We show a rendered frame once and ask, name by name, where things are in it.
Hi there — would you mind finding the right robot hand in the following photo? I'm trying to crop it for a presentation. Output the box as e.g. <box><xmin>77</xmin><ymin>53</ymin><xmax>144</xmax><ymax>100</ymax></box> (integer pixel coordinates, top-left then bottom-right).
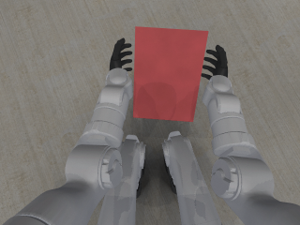
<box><xmin>201</xmin><ymin>45</ymin><xmax>228</xmax><ymax>80</ymax></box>

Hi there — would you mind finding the left robot foot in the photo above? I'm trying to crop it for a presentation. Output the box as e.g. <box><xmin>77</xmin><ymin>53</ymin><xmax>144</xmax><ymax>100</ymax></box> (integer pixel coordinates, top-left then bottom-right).
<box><xmin>136</xmin><ymin>160</ymin><xmax>145</xmax><ymax>198</ymax></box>

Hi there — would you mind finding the left robot forearm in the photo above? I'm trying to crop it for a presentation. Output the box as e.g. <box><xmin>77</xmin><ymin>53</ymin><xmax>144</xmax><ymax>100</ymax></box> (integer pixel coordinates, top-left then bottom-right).
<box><xmin>65</xmin><ymin>67</ymin><xmax>133</xmax><ymax>175</ymax></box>

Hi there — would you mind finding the left robot hand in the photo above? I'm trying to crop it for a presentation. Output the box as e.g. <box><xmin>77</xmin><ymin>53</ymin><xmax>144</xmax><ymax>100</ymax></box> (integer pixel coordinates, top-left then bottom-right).
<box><xmin>109</xmin><ymin>38</ymin><xmax>132</xmax><ymax>71</ymax></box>

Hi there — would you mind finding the robot left upper arm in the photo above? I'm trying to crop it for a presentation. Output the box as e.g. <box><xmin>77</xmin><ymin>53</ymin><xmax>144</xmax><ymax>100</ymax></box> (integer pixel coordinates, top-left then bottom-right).
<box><xmin>2</xmin><ymin>144</ymin><xmax>123</xmax><ymax>225</ymax></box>

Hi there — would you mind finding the right robot forearm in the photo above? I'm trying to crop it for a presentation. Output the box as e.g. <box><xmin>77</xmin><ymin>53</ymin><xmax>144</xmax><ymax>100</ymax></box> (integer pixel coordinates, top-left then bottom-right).
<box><xmin>202</xmin><ymin>75</ymin><xmax>275</xmax><ymax>184</ymax></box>

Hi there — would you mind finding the carton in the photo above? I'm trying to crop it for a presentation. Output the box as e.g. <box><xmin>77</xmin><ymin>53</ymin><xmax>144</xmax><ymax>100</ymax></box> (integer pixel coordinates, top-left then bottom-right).
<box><xmin>133</xmin><ymin>26</ymin><xmax>209</xmax><ymax>122</ymax></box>

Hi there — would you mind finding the robot left thigh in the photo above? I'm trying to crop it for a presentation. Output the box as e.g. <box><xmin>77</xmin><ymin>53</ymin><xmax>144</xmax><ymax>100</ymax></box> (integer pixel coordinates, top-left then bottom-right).
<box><xmin>97</xmin><ymin>139</ymin><xmax>145</xmax><ymax>225</ymax></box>

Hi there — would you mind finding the robot right upper arm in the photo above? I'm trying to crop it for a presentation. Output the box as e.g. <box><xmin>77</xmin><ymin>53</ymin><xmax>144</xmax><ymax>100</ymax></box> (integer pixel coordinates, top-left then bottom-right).
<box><xmin>210</xmin><ymin>156</ymin><xmax>300</xmax><ymax>225</ymax></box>

